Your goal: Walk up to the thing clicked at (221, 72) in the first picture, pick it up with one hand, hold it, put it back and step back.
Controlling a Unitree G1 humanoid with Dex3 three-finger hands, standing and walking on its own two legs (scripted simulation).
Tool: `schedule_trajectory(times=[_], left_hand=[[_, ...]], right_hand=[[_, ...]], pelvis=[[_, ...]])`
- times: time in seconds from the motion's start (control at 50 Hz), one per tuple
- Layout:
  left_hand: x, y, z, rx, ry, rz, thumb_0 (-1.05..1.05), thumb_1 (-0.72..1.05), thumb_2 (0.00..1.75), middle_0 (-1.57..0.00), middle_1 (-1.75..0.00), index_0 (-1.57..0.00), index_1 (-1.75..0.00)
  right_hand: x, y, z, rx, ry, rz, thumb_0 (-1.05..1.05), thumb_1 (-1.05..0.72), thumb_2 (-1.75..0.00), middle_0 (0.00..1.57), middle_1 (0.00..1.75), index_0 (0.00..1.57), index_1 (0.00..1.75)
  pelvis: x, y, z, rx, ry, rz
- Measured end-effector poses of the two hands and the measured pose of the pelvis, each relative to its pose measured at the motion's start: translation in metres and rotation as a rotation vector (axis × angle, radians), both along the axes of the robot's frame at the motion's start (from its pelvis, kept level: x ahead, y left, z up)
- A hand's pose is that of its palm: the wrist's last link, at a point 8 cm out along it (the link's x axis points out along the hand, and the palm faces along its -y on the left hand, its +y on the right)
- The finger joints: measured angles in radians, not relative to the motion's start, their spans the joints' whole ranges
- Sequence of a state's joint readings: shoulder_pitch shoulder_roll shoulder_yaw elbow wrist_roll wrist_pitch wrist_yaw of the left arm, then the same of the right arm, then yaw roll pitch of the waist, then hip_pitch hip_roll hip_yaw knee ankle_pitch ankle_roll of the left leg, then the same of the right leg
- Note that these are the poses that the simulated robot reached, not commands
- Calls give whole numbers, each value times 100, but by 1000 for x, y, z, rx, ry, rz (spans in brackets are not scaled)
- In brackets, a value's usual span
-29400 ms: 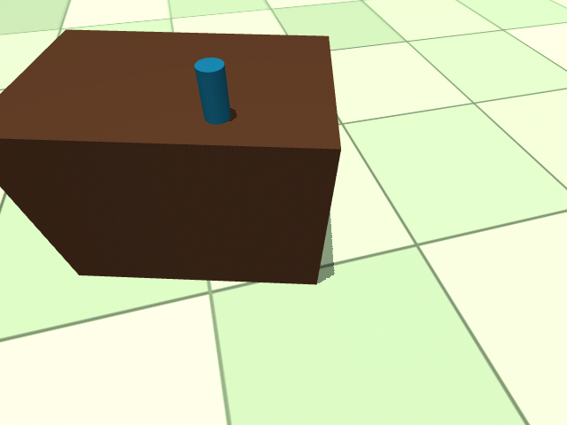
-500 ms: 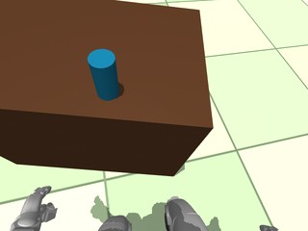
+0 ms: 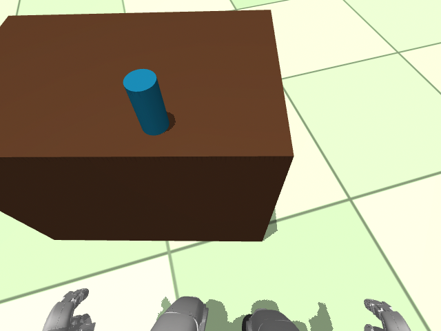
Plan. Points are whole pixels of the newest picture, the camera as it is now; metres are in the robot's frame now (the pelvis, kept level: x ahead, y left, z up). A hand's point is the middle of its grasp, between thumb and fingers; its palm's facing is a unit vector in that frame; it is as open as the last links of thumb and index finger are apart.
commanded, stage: step back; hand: left
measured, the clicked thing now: (148, 104) +0.57 +0.19 +0.00
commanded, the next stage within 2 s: none
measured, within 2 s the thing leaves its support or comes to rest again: neither
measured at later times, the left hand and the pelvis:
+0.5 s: hand out of the picture -0.06 +0.29 -0.16, palm faces +0.00 -0.93 -0.38, open 7.4 cm; pelvis -0.13 +0.00 +0.00, yaw -1 degrees
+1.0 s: hand out of the picture -0.15 +0.23 -0.15, palm faces +0.05 -0.91 -0.41, open 7.4 cm; pelvis -0.29 -0.04 -0.02, yaw +4 degrees
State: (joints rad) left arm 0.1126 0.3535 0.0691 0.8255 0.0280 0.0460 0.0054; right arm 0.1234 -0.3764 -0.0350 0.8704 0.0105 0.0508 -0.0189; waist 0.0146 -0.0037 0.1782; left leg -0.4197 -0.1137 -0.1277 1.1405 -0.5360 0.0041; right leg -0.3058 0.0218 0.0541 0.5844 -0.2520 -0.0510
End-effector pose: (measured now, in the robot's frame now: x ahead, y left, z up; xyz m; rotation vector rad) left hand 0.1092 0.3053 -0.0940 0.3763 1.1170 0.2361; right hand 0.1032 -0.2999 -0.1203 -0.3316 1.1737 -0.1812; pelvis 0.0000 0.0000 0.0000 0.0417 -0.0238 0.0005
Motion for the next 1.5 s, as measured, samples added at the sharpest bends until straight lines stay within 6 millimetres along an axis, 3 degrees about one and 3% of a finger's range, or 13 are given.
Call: schedule_trajectory(times=[0.1,0.2,0.32,0.44,0.6,0.7,0.86,1.0,1.1,1.2,1.32,1.42,1.5], left_hand=[[-12,5,3,4,-51,-16,0,90,89,-21,-30,-20,-30],[-39,21,-16,-25,-81,-4,0,90,89,-21,-30,-20,-30],[-92,26,-25,-63,0,39,0,91,89,-21,-30,-20,-30],[-150,27,-26,-55,69,61,0,91,89,-21,-30,-20,-30],[-210,2,-32,3,138,20,0,91,90,-21,-30,-20,-30],[-244,-27,-12,5,117,17,0,91,89,-21,-30,-20,-30],[-253,-35,8,48,18,0,0,90,89,-21,-30,-21,-30],[-273,-31,-16,7,-94,19,0,90,89,-21,-30,-20,-30],[-315,-46,-20,-49,-46,39,0,91,89,-21,-30,-20,-30],[-369,-56,-22,-53,10,47,0,91,89,-21,-30,-20,-30],[-444,-72,-28,11,100,46,0,91,89,-21,-30,-20,-30],[-507,-90,-8,34,139,78,0,91,89,-21,-30,-20,-30],[-535,-89,8,69,151,97,0,90,89,-21,-30,-21,-30]], right_hand=[[-21,-6,2,-52,7,33,0,-90,-90,20,30,21,30],[-52,2,3,-97,15,57,1,-91,-90,20,30,20,30],[-98,15,25,-95,22,57,1,-90,-90,20,30,21,30],[-115,5,37,-110,-21,54,1,-90,-90,21,30,21,30],[-139,-32,12,-84,-125,47,1,-90,-90,21,30,21,30],[-176,-48,-1,-40,-90,-8,1,-90,-90,20,30,21,30],[-250,-53,-5,-29,12,7,1,-91,-90,20,30,20,30],[-304,-43,-9,-54,66,59,1,-91,-90,20,30,20,30],[-332,-47,10,-63,29,65,1,-90,-90,21,30,21,30],[-341,-66,22,-84,-41,72,1,-90,-90,21,30,21,30],[-353,-98,6,-64,-128,79,1,-90,-90,21,30,21,30],[-392,-106,-2,-17,-81,45,1,-91,-90,20,30,20,30],[-429,-108,-5,8,-39,47,1,-91,-90,20,30,20,30]], pelvis=[[-25,8,-3,-17,16,24],[-56,18,-15,-25,-12,58],[-84,20,-3,-59,-23,52],[-113,10,1,-59,-1,8],[-168,-18,-20,-38,-11,-52],[-195,-32,-12,-23,-18,-39],[-237,-42,-4,-5,18,7],[-289,-44,-19,11,-26,62],[-318,-48,-9,-42,-32,62],[-350,-62,-6,-51,-10,26],[-401,-88,-21,-57,-13,-12],[-430,-101,-10,-18,-13,-12],[-451,-105,-2,5,5,16]])
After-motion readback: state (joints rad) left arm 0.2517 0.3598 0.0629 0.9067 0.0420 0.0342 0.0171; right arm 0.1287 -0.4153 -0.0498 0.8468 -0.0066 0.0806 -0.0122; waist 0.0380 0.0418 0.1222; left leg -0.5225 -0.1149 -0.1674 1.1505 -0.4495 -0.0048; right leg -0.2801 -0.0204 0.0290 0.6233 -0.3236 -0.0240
